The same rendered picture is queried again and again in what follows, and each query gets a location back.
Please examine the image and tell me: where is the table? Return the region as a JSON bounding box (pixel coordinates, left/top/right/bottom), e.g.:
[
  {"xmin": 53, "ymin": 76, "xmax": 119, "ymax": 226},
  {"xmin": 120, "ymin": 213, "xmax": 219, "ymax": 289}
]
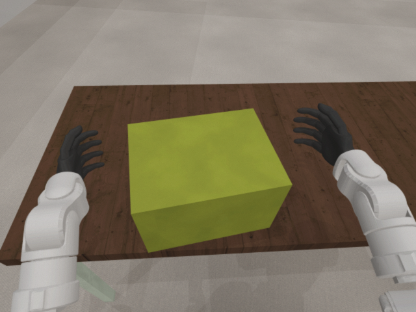
[{"xmin": 0, "ymin": 81, "xmax": 416, "ymax": 302}]

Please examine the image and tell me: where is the right robot forearm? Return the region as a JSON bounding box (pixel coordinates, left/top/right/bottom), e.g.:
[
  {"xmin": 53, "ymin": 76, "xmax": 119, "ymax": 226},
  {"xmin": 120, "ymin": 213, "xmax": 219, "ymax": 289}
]
[{"xmin": 333, "ymin": 149, "xmax": 416, "ymax": 284}]

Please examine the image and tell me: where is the robot left hand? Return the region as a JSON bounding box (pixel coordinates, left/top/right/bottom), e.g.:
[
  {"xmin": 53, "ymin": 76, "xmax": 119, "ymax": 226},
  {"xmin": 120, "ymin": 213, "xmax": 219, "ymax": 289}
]
[{"xmin": 57, "ymin": 125, "xmax": 105, "ymax": 179}]

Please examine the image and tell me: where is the right robot upper arm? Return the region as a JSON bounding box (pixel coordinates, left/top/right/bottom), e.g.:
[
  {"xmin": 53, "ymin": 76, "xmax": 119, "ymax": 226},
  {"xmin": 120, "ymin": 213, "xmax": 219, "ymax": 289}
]
[{"xmin": 379, "ymin": 289, "xmax": 416, "ymax": 312}]

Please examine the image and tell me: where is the robot right hand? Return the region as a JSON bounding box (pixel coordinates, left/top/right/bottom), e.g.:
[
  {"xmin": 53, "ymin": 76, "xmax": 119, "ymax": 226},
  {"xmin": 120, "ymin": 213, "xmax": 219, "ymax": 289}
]
[{"xmin": 293, "ymin": 103, "xmax": 354, "ymax": 166}]

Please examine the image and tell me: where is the left robot forearm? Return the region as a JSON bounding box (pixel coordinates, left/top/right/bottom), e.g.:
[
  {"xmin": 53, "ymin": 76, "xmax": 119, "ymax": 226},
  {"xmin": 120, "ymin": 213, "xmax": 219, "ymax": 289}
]
[{"xmin": 11, "ymin": 172, "xmax": 89, "ymax": 312}]

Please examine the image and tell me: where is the carton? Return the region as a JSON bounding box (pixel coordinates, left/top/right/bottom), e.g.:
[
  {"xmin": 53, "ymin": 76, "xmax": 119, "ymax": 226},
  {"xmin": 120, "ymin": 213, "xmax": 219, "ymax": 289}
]
[{"xmin": 127, "ymin": 109, "xmax": 293, "ymax": 253}]

